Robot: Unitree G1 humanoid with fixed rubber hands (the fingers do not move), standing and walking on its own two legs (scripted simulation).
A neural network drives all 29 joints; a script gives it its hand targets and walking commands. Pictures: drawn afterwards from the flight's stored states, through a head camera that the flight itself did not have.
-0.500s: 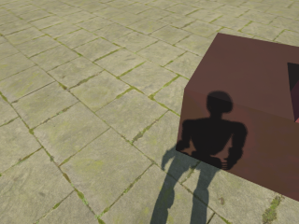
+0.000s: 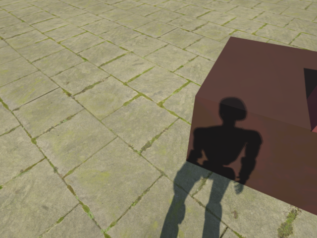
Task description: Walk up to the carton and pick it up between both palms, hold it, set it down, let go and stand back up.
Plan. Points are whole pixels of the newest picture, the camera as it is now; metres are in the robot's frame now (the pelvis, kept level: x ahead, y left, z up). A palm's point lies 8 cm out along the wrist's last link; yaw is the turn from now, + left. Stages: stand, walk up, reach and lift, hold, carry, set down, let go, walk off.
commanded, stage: stand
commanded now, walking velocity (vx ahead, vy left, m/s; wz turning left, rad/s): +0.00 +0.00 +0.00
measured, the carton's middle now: out of the picture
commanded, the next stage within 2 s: none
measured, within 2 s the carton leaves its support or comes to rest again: neither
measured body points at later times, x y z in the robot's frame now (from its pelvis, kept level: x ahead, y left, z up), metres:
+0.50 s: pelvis -0.01 +0.00 +0.00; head +0.00 +0.00 +0.45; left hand -0.03 +0.20 -0.16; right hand -0.03 -0.20 -0.16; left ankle -0.01 +0.12 -0.74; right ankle -0.01 -0.12 -0.74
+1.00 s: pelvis -0.01 +0.01 +0.00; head +0.00 +0.01 +0.45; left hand -0.04 +0.20 -0.16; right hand -0.04 -0.19 -0.16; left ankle -0.01 +0.12 -0.74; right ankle -0.01 -0.12 -0.74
